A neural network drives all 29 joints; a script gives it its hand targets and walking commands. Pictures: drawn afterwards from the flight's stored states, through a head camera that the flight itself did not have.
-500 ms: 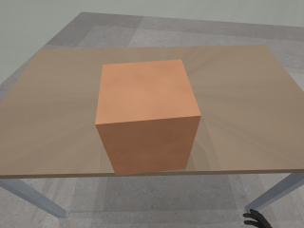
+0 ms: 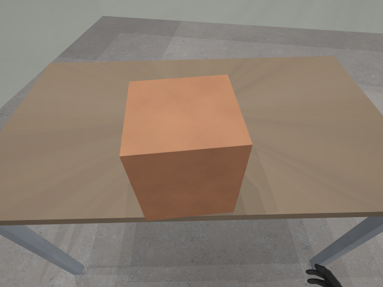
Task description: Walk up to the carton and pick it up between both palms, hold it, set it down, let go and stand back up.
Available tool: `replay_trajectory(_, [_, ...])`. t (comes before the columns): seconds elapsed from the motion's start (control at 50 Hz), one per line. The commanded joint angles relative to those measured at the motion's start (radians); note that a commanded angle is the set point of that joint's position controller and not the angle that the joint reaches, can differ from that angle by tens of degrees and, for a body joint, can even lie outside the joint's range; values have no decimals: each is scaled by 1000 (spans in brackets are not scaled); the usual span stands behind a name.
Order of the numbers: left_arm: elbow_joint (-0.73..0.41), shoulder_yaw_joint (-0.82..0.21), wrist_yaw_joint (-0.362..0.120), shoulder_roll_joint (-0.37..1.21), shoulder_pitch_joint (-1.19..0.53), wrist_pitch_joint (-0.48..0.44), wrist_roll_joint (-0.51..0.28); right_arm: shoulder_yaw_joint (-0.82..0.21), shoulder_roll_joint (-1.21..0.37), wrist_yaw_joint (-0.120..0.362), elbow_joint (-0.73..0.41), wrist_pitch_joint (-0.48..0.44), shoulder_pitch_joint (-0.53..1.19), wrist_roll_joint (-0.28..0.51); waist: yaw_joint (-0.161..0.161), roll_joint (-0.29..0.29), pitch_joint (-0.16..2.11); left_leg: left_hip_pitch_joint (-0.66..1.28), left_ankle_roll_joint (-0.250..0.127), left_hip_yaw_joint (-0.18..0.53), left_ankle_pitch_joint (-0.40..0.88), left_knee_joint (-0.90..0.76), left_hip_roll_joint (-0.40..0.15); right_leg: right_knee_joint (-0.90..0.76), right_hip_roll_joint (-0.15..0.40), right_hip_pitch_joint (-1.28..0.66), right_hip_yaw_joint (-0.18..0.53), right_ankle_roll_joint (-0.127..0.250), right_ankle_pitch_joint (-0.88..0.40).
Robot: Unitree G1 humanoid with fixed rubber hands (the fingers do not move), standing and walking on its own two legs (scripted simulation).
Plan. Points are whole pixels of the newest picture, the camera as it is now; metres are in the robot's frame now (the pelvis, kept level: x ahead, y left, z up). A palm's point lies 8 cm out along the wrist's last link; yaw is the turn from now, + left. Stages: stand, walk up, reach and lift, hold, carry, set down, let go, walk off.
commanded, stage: stand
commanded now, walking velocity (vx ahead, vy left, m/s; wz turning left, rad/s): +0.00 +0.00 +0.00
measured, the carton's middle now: (185, 151) +0.39 +0.03 +0.07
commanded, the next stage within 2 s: none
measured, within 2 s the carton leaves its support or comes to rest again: neither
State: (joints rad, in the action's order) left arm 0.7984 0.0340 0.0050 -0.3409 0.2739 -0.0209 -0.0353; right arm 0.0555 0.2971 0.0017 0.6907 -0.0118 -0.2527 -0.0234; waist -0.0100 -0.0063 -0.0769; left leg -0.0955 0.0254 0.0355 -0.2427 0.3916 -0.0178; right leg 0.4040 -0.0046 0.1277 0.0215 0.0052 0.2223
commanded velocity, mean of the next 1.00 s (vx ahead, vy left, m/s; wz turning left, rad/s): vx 0.00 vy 0.00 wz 0.00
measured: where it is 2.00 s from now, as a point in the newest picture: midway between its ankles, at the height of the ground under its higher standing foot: outside the picture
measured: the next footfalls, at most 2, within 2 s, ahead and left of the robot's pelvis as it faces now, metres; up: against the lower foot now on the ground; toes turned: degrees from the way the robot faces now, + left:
none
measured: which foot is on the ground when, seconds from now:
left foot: down 0.00-1.00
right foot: down 0.00-1.00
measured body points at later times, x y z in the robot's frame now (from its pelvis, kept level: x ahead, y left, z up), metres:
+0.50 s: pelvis -0.01 +0.00 +0.00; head +0.00 +0.00 +0.45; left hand +0.07 +0.30 -0.11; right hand +0.11 -0.28 -0.11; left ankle -0.02 +0.14 -0.74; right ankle +0.00 -0.12 -0.74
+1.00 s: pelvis -0.01 +0.00 +0.00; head +0.00 +0.00 +0.45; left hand +0.07 +0.30 -0.11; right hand +0.10 -0.28 -0.11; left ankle -0.02 +0.14 -0.74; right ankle +0.00 -0.12 -0.74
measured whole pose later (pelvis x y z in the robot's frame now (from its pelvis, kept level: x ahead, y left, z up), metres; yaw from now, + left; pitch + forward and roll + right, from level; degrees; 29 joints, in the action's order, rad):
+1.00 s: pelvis -0.01 +0.00 +0.00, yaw +0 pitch -4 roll +0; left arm 0.84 0.03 0.00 -0.34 0.27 -0.02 -0.04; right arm 0.05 0.30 0.00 0.74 -0.01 -0.25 -0.02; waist -0.01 -0.01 -0.08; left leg -0.10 0.03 0.04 -0.23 0.39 -0.02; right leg 0.40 0.00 0.13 0.02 0.00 0.21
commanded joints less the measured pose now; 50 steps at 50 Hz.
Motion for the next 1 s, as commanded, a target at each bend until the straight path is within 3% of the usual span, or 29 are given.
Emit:
replay_trajectory(0.0, [-8,50,-1,-213,-89,-31,55,43,234,-8,14,-25,38,12,15,-71,82,-11,-63,66,192,-57,-79,-51,111,-16,94,41,-234])
replay_trajectory(0.98, [38,47,-1,-214,-98,-29,51,37,238,-9,63,-26,45,14,16,-72,49,-24,-59,75,159,-88,-83,-69,115,-8,100,36,-202])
